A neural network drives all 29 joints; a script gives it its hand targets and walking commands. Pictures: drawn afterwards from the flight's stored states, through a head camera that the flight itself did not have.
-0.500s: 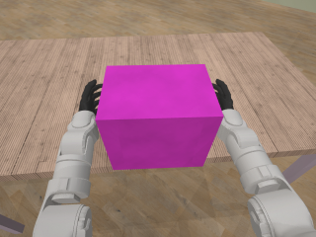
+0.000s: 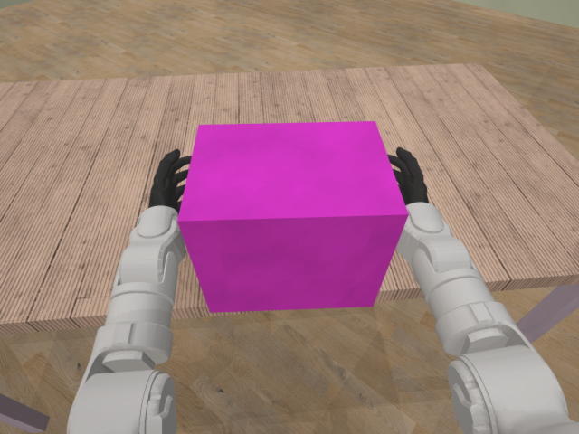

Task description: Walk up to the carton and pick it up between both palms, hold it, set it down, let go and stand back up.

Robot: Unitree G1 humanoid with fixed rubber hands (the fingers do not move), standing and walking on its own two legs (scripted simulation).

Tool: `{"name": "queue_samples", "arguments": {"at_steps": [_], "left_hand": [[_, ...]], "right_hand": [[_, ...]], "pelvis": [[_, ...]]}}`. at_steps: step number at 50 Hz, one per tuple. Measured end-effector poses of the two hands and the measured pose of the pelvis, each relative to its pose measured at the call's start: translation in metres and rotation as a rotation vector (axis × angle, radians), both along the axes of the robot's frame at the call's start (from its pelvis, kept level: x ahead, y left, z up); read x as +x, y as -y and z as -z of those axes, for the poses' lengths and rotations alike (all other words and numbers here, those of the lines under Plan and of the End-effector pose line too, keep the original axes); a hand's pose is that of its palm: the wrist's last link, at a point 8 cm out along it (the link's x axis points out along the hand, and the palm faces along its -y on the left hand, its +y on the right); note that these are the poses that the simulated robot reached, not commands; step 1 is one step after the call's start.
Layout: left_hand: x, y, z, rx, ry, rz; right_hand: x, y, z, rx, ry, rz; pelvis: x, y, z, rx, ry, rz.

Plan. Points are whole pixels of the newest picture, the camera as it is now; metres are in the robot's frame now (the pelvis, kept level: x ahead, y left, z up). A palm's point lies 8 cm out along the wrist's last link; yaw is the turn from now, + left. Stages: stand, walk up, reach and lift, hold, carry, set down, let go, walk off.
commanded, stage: reach and lift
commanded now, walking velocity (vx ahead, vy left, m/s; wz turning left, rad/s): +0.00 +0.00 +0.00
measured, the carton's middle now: (289, 220) +0.40 +0.04 +0.09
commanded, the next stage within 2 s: none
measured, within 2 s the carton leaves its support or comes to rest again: leaves its support in 0.60 s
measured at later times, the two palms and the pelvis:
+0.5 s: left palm (163, 213) +0.37 +0.21 +0.12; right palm (414, 211) +0.39 -0.13 +0.12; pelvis +0.01 +0.00 +0.00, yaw +2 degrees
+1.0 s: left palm (172, 202) +0.37 +0.19 +0.14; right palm (429, 215) +0.38 -0.15 +0.13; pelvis +0.00 +0.00 +0.00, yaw +2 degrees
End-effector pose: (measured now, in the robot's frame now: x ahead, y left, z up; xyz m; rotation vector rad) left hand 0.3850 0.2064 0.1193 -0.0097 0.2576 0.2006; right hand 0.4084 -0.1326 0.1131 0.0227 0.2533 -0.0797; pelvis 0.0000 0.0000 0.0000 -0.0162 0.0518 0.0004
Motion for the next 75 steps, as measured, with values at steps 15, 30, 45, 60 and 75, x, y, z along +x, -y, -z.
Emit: {"name": "queue_samples", "arguments": {"at_steps": [15,30,45,60,75], "left_hand": [[-0.003,0.000,-0.002,0.000,0.051,0.012],[-0.015,0.001,-0.006,0.004,0.105,0.033],[-0.011,0.013,-0.024,0.026,0.195,0.064],[-0.010,0.015,-0.033,0.022,0.150,0.073],[-0.020,0.021,-0.057,0.039,0.123,0.074]], "right_hand": [[-0.005,-0.001,-0.005,-0.049,0.052,-0.020],[-0.023,0.000,-0.009,-0.104,0.131,-0.015],[-0.030,0.012,-0.018,-0.159,0.227,0.012],[-0.032,0.014,-0.028,-0.107,0.188,0.029],[-0.039,0.020,-0.058,-0.068,0.166,0.031]], "pelvis": [[0.005,-0.002,-0.003,0.003,0.042,-0.017],[0.007,-0.003,-0.004,0.006,0.088,-0.028],[-0.001,-0.002,-0.004,0.008,0.098,-0.037],[0.000,-0.003,-0.003,0.006,0.094,-0.027],[0.002,-0.006,-0.001,0.004,0.152,-0.038]]}}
